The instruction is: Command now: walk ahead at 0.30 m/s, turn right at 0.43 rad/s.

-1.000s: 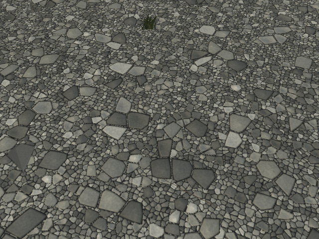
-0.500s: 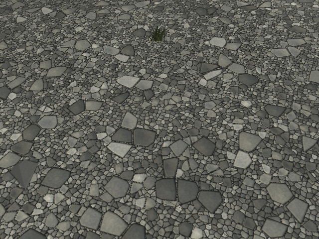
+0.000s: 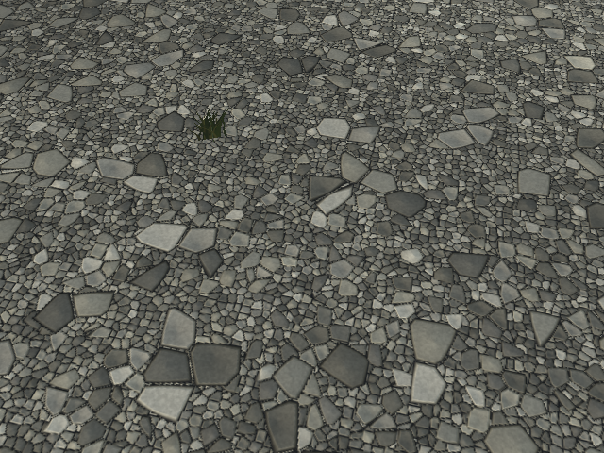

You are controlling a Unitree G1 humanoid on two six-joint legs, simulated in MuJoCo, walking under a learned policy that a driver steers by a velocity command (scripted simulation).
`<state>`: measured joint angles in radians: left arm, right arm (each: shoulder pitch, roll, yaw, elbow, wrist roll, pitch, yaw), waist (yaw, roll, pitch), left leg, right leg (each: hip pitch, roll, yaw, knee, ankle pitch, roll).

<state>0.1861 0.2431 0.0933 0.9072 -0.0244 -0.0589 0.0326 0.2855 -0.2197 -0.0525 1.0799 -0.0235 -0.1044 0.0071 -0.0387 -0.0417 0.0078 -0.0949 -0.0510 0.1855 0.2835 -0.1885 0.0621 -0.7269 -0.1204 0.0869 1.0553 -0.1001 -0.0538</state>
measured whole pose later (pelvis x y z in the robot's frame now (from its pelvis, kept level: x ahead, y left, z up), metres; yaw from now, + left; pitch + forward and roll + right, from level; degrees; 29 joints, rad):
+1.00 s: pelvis +0.19 +0.00 +0.00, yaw -18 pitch +2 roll -2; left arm 0.14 0.27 0.07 0.68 -0.02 0.00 0.05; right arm 0.19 -0.26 -0.05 0.82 0.02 0.01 -0.01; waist -0.04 0.00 0.03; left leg -0.31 -0.04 -0.14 0.51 -0.22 0.01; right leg -0.24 0.04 0.09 0.53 -0.35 0.06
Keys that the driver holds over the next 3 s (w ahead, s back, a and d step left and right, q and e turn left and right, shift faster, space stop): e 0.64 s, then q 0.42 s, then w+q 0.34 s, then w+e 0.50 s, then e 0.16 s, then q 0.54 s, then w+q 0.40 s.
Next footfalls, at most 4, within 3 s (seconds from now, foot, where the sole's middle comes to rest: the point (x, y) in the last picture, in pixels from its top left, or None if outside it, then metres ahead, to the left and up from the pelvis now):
0.22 right None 0.25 -0.13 -0.78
0.72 left None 0.28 0.08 -0.78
1.04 right None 0.15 -0.13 -0.78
1.44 left None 0.34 0.14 -0.78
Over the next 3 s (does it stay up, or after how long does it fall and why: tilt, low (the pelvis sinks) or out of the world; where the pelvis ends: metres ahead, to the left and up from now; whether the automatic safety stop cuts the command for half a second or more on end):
stays up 0.78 0.02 0.00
